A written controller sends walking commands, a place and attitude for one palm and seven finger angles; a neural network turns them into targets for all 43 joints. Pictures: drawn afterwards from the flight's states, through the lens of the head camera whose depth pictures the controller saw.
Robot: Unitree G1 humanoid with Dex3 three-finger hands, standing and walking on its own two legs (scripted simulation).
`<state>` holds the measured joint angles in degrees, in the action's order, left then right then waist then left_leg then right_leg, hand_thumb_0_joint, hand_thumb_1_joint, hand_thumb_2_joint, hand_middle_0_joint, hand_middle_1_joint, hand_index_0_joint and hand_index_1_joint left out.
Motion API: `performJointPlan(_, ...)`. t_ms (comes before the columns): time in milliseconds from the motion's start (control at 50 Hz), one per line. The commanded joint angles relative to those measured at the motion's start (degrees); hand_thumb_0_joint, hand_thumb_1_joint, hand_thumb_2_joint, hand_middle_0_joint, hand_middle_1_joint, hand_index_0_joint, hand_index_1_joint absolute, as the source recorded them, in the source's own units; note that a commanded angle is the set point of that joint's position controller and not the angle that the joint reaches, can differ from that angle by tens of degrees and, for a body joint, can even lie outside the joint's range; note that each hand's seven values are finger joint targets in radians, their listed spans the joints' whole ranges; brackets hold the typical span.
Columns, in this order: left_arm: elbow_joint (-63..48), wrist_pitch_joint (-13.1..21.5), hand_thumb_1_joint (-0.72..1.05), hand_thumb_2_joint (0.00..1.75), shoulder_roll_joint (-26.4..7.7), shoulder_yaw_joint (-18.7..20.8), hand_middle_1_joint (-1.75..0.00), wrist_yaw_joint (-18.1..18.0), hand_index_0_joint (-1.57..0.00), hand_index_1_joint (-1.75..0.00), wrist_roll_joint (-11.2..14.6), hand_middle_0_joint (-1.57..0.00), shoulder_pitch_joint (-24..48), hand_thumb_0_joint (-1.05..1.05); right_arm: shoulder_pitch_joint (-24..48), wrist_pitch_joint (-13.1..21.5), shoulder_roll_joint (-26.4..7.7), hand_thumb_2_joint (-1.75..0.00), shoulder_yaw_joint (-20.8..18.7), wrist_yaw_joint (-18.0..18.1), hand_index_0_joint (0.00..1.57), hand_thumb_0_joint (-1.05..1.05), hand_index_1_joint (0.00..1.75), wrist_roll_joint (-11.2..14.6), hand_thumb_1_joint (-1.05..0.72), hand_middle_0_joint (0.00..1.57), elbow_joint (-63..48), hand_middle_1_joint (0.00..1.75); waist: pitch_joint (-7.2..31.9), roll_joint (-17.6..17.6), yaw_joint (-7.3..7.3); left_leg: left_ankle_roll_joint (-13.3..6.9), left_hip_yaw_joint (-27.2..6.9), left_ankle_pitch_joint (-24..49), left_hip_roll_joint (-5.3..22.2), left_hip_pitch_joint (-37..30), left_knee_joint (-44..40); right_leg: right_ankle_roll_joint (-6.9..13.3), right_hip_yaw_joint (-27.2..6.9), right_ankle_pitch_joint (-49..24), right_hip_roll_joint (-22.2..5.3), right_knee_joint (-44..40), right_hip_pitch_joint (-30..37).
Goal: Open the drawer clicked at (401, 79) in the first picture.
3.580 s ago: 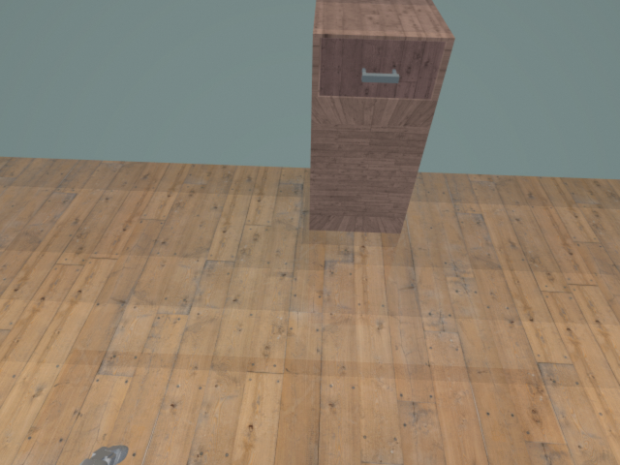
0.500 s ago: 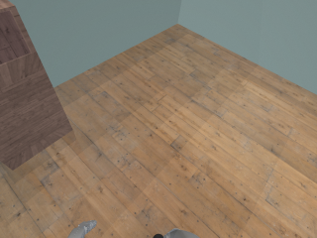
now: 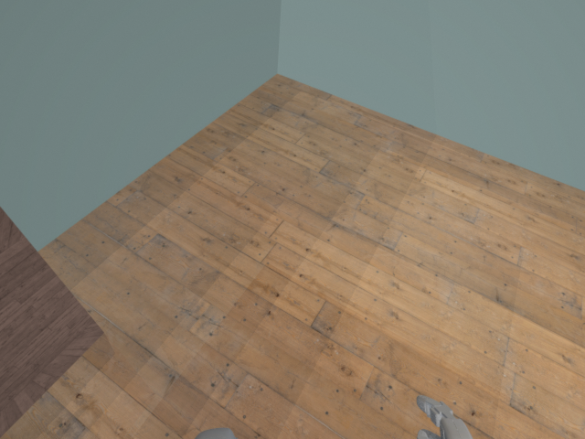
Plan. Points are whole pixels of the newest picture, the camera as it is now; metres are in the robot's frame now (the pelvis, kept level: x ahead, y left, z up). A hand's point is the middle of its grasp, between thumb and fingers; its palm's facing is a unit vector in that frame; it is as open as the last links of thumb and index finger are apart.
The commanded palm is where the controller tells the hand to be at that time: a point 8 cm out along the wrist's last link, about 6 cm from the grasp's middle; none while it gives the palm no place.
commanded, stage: walk to a spot facing it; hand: left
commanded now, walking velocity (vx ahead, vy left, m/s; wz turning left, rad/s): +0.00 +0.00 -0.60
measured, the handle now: out of the picture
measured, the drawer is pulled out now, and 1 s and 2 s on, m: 0.00 0.00 0.00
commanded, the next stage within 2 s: turn to face it in 2.00 s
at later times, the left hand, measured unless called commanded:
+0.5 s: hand (227, 357) +0.26 +0.13 -0.14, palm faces -0.27 -0.92 -0.27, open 7.4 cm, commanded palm none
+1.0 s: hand (200, 348) +0.27 +0.19 -0.16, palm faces -0.49 -0.85 -0.18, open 7.4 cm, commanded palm none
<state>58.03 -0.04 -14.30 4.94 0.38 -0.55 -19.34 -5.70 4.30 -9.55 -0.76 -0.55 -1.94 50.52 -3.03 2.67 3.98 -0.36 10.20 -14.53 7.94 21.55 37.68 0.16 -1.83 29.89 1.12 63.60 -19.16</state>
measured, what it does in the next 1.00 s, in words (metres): walks ahead, turning right: right foot, then left foot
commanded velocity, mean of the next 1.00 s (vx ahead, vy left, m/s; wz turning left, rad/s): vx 0.00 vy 0.00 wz -0.60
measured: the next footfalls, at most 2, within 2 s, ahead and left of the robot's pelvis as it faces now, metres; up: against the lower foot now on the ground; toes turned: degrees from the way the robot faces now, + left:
right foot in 0.38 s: +0.13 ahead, -0.13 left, +0.00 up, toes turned -22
left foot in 0.80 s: +0.19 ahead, +0.10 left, +0.00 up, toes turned -23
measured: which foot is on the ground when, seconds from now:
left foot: down 0.00-0.38, up 0.40-0.78, down 0.80-1.00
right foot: up 0.00-0.36, down 0.38-0.82, up 0.84-1.00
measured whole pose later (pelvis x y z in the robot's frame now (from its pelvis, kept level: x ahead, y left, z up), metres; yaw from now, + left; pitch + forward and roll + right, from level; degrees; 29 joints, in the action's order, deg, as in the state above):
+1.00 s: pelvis +0.10 +0.05 +0.02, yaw -35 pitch +0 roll -2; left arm 52.7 -5.0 -14.8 6.3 1.6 -1.4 -12.7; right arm -10.1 -0.5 -9.6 -1.7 1.4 -1.3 50.5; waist -3.4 2.7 1.8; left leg -2.1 11.4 -15.9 5.4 12.9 29.0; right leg -4.0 -1.2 20.6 0.1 68.4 -30.4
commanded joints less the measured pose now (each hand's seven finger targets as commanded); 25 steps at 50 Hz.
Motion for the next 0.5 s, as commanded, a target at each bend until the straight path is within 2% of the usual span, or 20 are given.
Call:
performJointPlan(0, -7.2, 1.0, 0.9, 0.9, -2.3, 0.8, -0.3, 1.5, -0.2, -0.3, -0.9, -0.2, 4.8, 0.0, -9.5, -0.2, -9.1, -0.9, -2.6, 1.8, 0.2, 0.0, 0.3, 0.5, -0.9, 0.2, 0.8, 0.3, 0.6, -12.4, -5.05, -4.2, -11.4, 23.1, 17.1, -12.3, -19.6, -1.9, 2.1, -5.5, -6.6, 12.1, -16.7)
performJointPlan(40, -6.8, -0.7, 0.9, 0.9, -0.4, 0.6, -0.3, 1.6, -0.2, -0.3, -0.8, -0.2, 2.2, 0.0, -9.0, -0.4, -8.6, -0.9, -2.6, 2.0, 0.2, 0.0, 0.3, 0.5, -0.9, 0.2, 1.2, 0.3, 1.5, -13.6, -3.4, -3.1, -4.1, 24.3, 14.1, -9.2, -19.6, -2.4, 3.8, -8.8, -6.0, 9.5, -12.9)
performJointPlan(60, -6.9, -1.4, 0.9, 0.9, 0.0, 0.7, -0.3, 1.7, -0.2, -0.3, -0.6, -0.2, 1.7, 0.0, -8.1, -0.6, -8.7, -0.9, -2.8, 2.1, 0.2, 0.0, 0.3, 0.6, -0.9, 0.2, 1.2, 0.3, 2.1, -14.2, -2.84, -3.5, -1.9, 21.8, 14.1, -8.8, -20.1, -2.6, 4.3, -9.5, -6.5, 6.8, -12.4)
performJointPlan(80, -7.2, -2.0, 0.9, 0.9, 0.2, 0.8, -0.3, 1.7, -0.2, -0.3, -0.7, -0.2, 2.5, 0.0, -8.0, -0.8, -8.8, -0.9, -3.0, 2.1, 0.2, 0.0, 0.3, 0.7, -0.9, 0.2, 1.1, 0.3, 1.5, -14.1, -3.02, -3.7, -0.7, 19.2, 14.0, -7.8, -20.9, -2.8, 4.9, -10.5, -6.7, 4.8, -11.9)
performJointPlan(120, -8.1, -2.7, 0.9, 0.9, 0.9, 1.0, -0.3, 1.7, -0.2, -0.3, -0.8, -0.2, 3.9, 0.0, -8.4, -1.2, -8.6, -0.9, -3.5, 2.1, 0.2, 0.0, 0.3, 0.7, -0.9, 0.2, 1.1, 0.3, 0.9, -13.0, -3.17, -4.2, 0.4, 15.8, 14.2, -7.8, -21.9, -3.4, 5.4, -12.5, -7.1, 1.6, -12.5)
performJointPlan(160, -9.5, -2.9, 0.9, 0.9, 1.2, 1.0, -0.3, 1.8, -0.2, -0.3, -1.0, -0.2, 6.4, 0.0, -8.5, -1.6, -9.5, -0.9, -4.1, 2.0, 0.2, 0.0, 0.3, 0.5, -0.9, 0.2, 1.0, 0.3, 1.1, -12.5, -4.0, -4.6, 2.1, 14.1, 14.5, -9.6, -21.7, -3.7, 6.2, -13.1, -7.4, -5.0, -12.1)
performJointPlan(180, -10.1, -2.9, 0.9, 0.9, 1.2, 0.9, -0.3, 1.7, -0.2, -0.3, -1.0, -0.2, 8.1, 0.0, -8.9, -1.8, -9.9, -0.9, -4.4, 1.9, 0.2, 0.0, 0.3, 0.4, -0.9, 0.2, 1.1, 0.3, 1.1, -12.8, -4.73, -4.7, 2.5, 14.8, 14.7, -10.6, -21.0, -3.7, 6.8, -12.7, -7.3, -8.6, -11.5)
performJointPlan(260, -11.7, -2.1, 0.9, 0.9, 1.0, 0.7, -0.3, 1.4, -0.2, -0.3, -1.0, -0.2, 10.5, 0.0, -9.8, -2.7, -11.7, -0.9, -5.4, 1.5, 0.2, 0.0, 0.3, 0.2, -0.9, 0.2, 1.6, 0.3, 2.4, -13.8, -5.66, -4.7, 4.0, 18.5, 16.1, -14.4, -16.3, -2.7, 8.6, -11.7, -5.8, -18.3, -7.9)
performJointPlan(300, -11.9, -1.5, 0.9, 0.9, 0.0, 0.7, -0.3, 1.2, -0.2, -0.3, -1.1, -0.2, 10.1, 0.0, -10.4, -3.2, -12.3, -0.9, -5.8, 1.3, 0.2, 0.0, 0.3, 0.1, -0.9, 0.2, 1.6, 0.3, 3.7, -12.3, -5.37, -3.2, 4.6, 20.6, 16.1, -15.1, -11.0, -1.7, 9.6, -12.3, -4.3, -25.0, -3.1)
performJointPlan(320, -11.2, -1.1, 0.9, 0.9, -0.9, 0.9, -0.3, 1.0, -0.2, -0.3, -1.1, -0.2, 7.5, 0.0, -10.4, -3.4, -12.4, -0.9, -5.7, 1.2, 0.2, 0.0, 0.3, 0.2, -0.9, 0.2, 1.4, 0.3, 5.3, -10.6, -3.64, -1.5, 6.3, 21.7, 15.1, -14.3, -5.6, -1.0, 10.6, -15.8, -3.0, -29.6, 1.8)
performJointPlan(340, -10.0, -0.2, 0.9, 0.9, -4.0, 1.5, -0.3, 0.7, -0.2, -0.3, -1.3, -0.2, 3.0, 0.0, -11.2, -3.6, -11.8, -0.9, -5.5, 0.8, 0.2, 0.0, 0.3, 0.6, -0.9, 0.2, 0.9, 0.3, 8.1, -3.8, -1.09, 1.3, 8.0, 19.2, 12.9, -8.3, 5.8, 0.8, 7.0, -23.5, -5.1, -36.2, 12.2)
performJointPlan(360, -9.0, 0.8, 0.9, 0.9, -11.4, 2.9, -0.3, -0.2, -0.2, -0.3, -1.7, -0.2, -1.1, 0.0, -11.1, -3.8, -7.3, -0.9, -4.3, 0.4, 0.2, 0.0, 0.3, 1.0, -0.9, 0.2, -1.5, 0.3, 10.4, 14.7, 0.86, 4.9, 8.2, -14.2, 4.1, 9.9, 20.9, 6.8, -15.3, -44.4, -20.1, -40.0, 24.1)
performJointPlan(380, -8.0, 0.3, 0.9, 0.9, -15.1, 3.5, -0.3, -0.9, -0.2, -0.3, -0.2, -0.2, -3.9, 0.0, -8.7, -4.4, -7.2, -0.9, -3.8, 1.2, 0.2, 0.0, 0.3, 1.1, -0.9, 0.2, -3.1, 0.3, 13.3, 15.6, 1.79, 5.7, -0.7, -24.9, 0.0, 14.7, 31.7, 12.4, -21.5, -62.6, -26.2, -39.8, 24.4)
performJointPlan(400, -8.3, -0.1, 0.9, 0.9, -13.3, 3.3, -0.3, -1.6, -0.2, -0.3, 0.0, -0.2, -2.5, 0.0, -8.2, -5.0, -7.9, -0.9, -4.0, 1.8, 0.2, 0.0, 0.3, 1.3, -0.9, 0.2, -2.9, 0.3, 11.3, 9.6, 0.63, 5.4, -6.4, -21.6, 1.8, 14.7, 34.4, 13.2, -17.2, -61.1, -25.2, -39.7, 21.8)
performJointPlan(420, -9.1, 0.0, 0.9, 0.9, -11.4, 3.1, -0.3, -1.8, -0.2, -0.3, 0.0, -0.2, 1.0, 0.0, -7.5, -5.0, -7.3, -0.9, -3.6, 1.9, 0.2, 0.0, 0.3, 1.3, -0.9, 0.2, -2.7, 0.3, 11.0, 11.2, -0.32, 5.2, -7.7, -17.5, 2.2, 15.6, 34.2, 11.6, -15.6, -56.2, -21.4, -39.9, 20.8)
performJointPlan(460, -10.5, -0.1, 0.9, 0.9, -7.9, 1.8, -0.3, -1.9, -0.2, -0.3, 0.0, -0.2, 7.2, 0.0, -6.8, -5.5, -8.5, -0.9, -3.9, 1.8, 0.2, 0.0, 0.3, 0.9, -0.9, 0.2, -1.6, 0.3, 9.2, 6.9, -2.73, 5.9, -8.5, -10.8, 2.2, 12.8, 32.3, 9.8, -10.5, -50.6, -17.1, -40.2, 15.6)
performJointPlan(480, -10.8, -0.1, 0.9, 0.9, -7.3, 1.5, -0.3, -1.9, -0.2, -0.3, -0.1, -0.2, 8.8, 0.0, -7.6, -5.8, -8.1, -0.9, -3.8, 1.8, 0.2, 0.0, 0.3, 0.8, -0.9, 0.2, -1.1, 0.3, 8.9, 4.9, -3.76, 6.2, -8.3, -9.3, 1.5, 10.9, 30.4, 9.3, -9.1, -49.7, -15.7, -40.4, 13.1)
